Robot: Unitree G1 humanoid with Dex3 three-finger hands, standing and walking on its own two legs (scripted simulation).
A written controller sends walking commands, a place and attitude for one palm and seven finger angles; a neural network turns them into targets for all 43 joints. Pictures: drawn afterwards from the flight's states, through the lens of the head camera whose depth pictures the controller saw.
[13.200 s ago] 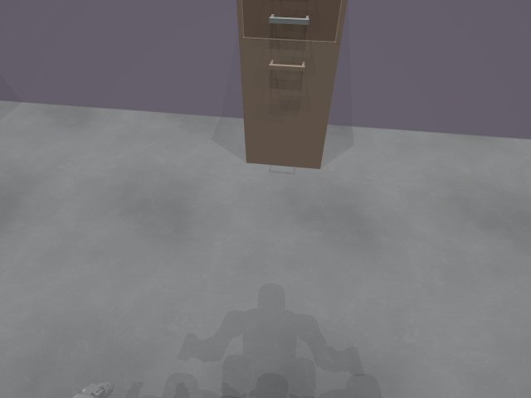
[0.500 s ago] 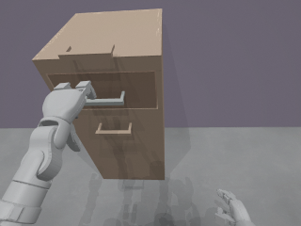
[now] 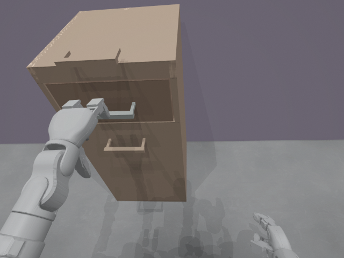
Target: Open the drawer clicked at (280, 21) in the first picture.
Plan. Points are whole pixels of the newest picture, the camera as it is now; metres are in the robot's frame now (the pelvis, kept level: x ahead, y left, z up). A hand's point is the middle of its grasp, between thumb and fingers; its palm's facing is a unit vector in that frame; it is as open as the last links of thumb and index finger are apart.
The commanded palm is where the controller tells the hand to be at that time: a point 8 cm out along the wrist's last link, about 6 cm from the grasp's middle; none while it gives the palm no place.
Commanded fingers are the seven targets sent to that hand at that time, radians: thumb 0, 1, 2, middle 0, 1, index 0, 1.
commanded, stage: move the hooked fingers above the handle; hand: left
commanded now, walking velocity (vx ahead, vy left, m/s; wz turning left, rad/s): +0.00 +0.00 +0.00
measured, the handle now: (111, 110) +0.52 +0.28 +0.03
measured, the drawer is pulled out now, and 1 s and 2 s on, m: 0.00 0.00 0.00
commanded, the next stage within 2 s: none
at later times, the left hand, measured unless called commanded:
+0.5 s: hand (92, 126) +0.37 +0.26 +0.11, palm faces +0.03 -0.03 -1.00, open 13.8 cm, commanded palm +0.35 +0.28 +0.17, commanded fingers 0.00 -0.50 0.30 -0.30 -1.20 -0.30 -1.20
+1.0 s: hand (93, 113) +0.43 +0.28 +0.10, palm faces +0.05 -0.01 -1.00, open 13.8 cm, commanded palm +0.41 +0.29 +0.15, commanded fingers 0.00 -0.50 0.30 -0.30 -1.20 -0.30 -1.20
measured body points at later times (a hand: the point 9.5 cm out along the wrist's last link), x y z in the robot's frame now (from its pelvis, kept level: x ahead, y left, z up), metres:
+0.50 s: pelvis +0.00 -0.01 -0.01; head +0.04 -0.04 +0.44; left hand +0.36 +0.25 +0.17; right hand +0.15 -0.27 -0.13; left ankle -0.03 +0.09 -0.74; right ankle +0.03 -0.10 -0.74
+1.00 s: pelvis +0.01 +0.01 -0.01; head +0.06 +0.00 +0.44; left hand +0.42 +0.28 +0.15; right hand +0.13 -0.25 -0.14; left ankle -0.03 +0.09 -0.74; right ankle +0.03 -0.10 -0.74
